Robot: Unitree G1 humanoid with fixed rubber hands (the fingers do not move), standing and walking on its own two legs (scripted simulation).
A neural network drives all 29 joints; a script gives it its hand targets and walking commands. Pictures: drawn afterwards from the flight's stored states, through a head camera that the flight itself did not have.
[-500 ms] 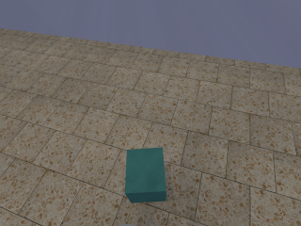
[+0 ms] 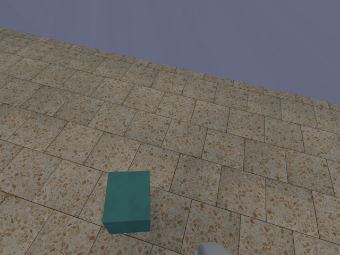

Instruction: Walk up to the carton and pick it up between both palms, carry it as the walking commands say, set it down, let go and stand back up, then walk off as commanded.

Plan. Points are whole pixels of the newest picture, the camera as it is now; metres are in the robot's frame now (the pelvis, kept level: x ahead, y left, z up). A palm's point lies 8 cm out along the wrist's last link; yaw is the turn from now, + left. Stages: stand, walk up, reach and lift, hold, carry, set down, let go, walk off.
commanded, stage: walk off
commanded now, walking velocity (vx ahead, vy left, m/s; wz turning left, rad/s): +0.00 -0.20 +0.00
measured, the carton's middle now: (129, 202) +0.45 +0.20 -0.67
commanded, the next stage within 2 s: none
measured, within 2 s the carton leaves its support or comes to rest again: neither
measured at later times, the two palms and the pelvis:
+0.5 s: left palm out of the picture +0.05 +0.10 -0.14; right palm out of the picture +0.06 -0.41 -0.14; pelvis +0.00 -0.15 -0.01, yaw +0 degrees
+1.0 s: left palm out of the picture +0.09 -0.02 -0.14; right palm out of the picture -0.03 -0.57 -0.14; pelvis +0.00 -0.28 -0.02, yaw -1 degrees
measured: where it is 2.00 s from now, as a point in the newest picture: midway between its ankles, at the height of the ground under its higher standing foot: outside the picture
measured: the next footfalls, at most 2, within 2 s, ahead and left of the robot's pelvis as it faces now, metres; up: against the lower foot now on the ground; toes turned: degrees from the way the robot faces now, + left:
right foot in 0.22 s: +0.05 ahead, -0.23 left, +0.00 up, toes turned -5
left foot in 0.58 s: +0.03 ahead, -0.08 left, +0.00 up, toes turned +8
